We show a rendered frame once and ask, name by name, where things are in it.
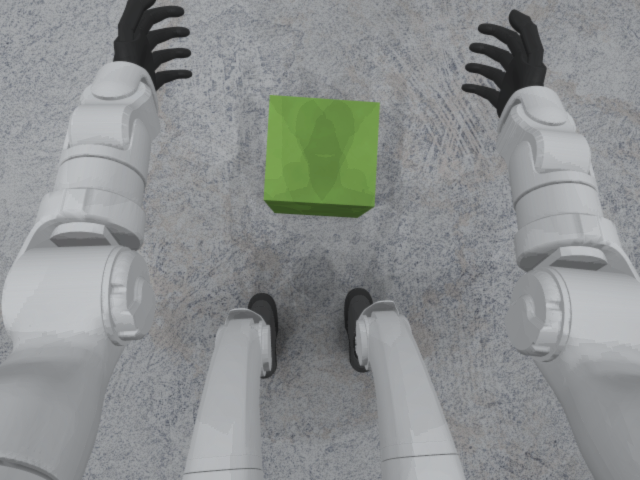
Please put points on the robot right hand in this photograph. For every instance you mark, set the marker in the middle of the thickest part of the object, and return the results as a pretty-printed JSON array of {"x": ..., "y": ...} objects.
[{"x": 524, "y": 65}]

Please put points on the right robot upper arm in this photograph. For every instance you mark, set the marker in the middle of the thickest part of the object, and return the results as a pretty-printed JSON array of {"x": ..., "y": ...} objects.
[{"x": 582, "y": 330}]

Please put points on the left robot upper arm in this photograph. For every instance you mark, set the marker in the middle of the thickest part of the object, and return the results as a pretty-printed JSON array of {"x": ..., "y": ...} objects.
[{"x": 70, "y": 312}]

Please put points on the robot right foot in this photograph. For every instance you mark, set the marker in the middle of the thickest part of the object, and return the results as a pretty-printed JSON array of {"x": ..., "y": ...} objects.
[{"x": 357, "y": 300}]

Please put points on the robot right forearm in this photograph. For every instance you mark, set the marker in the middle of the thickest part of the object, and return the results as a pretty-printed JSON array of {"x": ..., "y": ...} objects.
[{"x": 554, "y": 190}]

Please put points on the carton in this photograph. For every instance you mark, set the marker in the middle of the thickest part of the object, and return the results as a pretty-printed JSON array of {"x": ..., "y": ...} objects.
[{"x": 321, "y": 156}]

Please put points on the robot left hand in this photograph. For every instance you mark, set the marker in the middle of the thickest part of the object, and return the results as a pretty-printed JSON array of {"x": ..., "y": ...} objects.
[{"x": 135, "y": 42}]

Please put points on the robot left forearm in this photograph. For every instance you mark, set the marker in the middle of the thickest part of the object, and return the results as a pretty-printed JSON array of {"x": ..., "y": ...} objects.
[{"x": 103, "y": 168}]

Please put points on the right robot thigh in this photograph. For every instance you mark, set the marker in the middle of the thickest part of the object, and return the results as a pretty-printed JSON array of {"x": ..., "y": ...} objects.
[{"x": 415, "y": 440}]

